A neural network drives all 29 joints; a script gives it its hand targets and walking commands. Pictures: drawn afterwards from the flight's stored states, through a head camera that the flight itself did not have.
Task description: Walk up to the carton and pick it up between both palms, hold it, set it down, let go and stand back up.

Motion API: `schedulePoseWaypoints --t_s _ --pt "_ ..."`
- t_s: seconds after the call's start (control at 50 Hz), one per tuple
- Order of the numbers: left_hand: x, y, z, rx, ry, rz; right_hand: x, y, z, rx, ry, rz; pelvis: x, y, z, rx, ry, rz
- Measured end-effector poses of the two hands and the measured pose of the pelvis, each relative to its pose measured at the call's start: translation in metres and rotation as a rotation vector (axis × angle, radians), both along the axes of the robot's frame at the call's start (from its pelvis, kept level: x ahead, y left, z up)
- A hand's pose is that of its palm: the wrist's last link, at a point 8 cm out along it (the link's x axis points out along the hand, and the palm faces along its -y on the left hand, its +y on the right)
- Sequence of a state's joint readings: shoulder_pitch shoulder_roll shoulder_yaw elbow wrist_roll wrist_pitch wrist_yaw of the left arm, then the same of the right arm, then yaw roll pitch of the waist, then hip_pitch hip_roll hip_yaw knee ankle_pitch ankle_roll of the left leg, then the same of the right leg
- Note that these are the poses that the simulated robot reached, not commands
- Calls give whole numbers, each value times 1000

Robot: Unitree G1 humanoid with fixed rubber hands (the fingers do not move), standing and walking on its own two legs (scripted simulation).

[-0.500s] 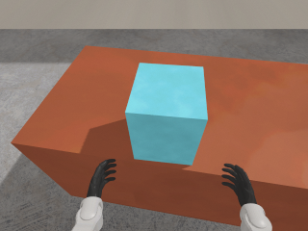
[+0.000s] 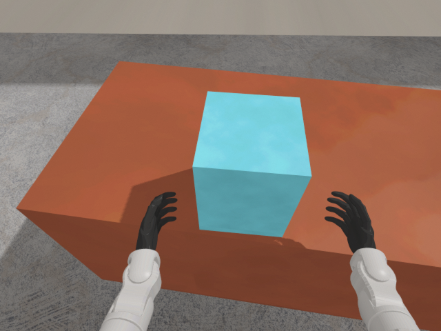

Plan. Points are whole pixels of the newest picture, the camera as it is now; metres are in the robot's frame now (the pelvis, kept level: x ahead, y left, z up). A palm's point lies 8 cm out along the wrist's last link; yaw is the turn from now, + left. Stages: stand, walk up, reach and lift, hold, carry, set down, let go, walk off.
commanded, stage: reach and lift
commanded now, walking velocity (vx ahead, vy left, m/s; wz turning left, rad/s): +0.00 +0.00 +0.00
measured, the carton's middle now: (246, 167) +0.44 -0.03 -0.01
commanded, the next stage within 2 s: none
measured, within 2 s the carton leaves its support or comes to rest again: neither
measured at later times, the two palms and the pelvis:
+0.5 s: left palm (159, 189) +0.33 +0.14 +0.06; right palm (367, 192) +0.34 -0.24 +0.06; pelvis -0.02 -0.02 +0.00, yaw +1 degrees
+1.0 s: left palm (152, 146) +0.39 +0.16 +0.12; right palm (355, 144) +0.40 -0.21 +0.12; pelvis -0.02 -0.03 +0.00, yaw +3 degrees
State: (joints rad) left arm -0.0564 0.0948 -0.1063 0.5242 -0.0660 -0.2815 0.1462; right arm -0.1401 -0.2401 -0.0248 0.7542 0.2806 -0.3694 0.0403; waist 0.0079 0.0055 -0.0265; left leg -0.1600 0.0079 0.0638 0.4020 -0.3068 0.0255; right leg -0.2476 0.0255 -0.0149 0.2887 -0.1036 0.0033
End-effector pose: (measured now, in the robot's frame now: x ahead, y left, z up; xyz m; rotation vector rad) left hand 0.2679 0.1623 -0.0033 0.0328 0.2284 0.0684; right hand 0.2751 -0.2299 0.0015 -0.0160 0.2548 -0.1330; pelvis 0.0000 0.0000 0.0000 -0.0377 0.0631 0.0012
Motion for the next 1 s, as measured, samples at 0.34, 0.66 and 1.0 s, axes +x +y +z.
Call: schedulePoseWaypoints --t_s 0.34,0.66,1.0 --pt "41 -14 51 2 42 30 40 -10 47 -3 -5 15 -15 -10 4 15 -40 6" --pt "83 -16 86 17 11 37 85 6 72 20 -42 21 -21 -24 3 24 74 14" --pt "119 -6 124 15 0 49 129 17 119 8 -16 22 -24 -32 -1 22 135 56"
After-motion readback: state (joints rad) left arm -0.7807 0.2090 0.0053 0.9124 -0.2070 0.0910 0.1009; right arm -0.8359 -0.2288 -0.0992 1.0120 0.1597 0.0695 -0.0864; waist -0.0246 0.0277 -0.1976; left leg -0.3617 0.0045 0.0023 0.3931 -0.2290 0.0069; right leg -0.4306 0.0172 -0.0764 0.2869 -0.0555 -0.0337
